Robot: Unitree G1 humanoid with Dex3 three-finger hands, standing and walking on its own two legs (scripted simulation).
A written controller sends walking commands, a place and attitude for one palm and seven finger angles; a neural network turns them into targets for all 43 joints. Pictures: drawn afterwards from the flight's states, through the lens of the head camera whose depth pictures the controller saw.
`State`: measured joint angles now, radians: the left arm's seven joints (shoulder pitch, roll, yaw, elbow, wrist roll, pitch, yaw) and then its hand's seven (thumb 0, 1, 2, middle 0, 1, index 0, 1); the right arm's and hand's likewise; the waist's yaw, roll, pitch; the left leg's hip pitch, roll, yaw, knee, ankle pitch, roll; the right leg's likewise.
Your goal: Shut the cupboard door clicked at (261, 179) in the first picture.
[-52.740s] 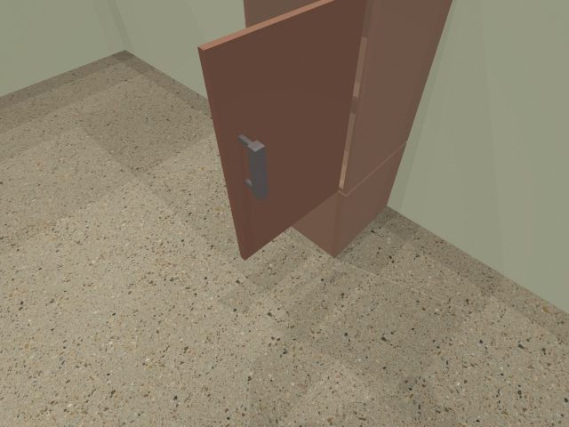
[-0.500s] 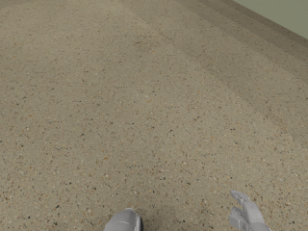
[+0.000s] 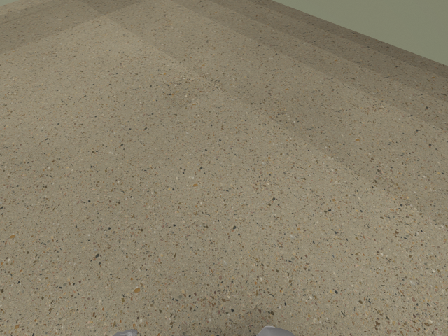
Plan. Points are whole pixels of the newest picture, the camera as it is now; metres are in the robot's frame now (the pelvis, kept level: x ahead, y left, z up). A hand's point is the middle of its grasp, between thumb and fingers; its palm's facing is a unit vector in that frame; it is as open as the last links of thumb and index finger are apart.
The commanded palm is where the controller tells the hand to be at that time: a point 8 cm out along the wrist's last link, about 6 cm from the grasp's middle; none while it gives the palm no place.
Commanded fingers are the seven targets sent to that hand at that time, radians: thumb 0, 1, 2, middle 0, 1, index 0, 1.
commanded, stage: turn to face it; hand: left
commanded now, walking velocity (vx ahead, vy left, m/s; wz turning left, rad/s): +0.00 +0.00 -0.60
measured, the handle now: out of the picture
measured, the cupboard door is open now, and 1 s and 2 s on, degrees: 25 25 25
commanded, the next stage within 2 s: none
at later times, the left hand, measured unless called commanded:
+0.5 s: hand (121, 310) +0.18 +0.23 -0.16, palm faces -0.20 -0.96 -0.21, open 7.4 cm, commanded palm none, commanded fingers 0.00 0.90 0.90 -0.20 -0.30 -0.20 -0.30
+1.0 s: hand (176, 279) +0.25 +0.12 -0.15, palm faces -0.55 -0.81 -0.21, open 7.4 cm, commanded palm none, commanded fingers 0.00 0.90 0.90 -0.20 -0.30 -0.20 -0.30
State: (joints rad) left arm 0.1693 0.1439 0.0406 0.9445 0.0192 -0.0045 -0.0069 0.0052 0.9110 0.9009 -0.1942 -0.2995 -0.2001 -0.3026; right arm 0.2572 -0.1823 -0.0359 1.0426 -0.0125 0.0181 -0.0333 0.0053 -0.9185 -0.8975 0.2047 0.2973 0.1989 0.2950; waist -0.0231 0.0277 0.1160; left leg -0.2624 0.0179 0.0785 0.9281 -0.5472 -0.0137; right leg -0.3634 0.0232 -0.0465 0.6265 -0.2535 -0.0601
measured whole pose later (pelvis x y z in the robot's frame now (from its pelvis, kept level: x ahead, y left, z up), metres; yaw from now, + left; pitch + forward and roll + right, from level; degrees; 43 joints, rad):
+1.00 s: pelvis +0.06 +0.01 +0.01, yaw -34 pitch +1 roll +0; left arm 0.17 0.21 0.05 0.88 0.02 0.05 -0.01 0.01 0.91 0.90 -0.20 -0.30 -0.20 -0.30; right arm 0.17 -0.25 -0.05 0.88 -0.01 0.05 -0.02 0.01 -0.91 -0.90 0.20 0.30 0.20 0.29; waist -0.01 0.00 0.10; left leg -0.45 0.07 0.03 0.91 -0.43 -0.08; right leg -0.28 0.03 0.04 0.54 -0.28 -0.02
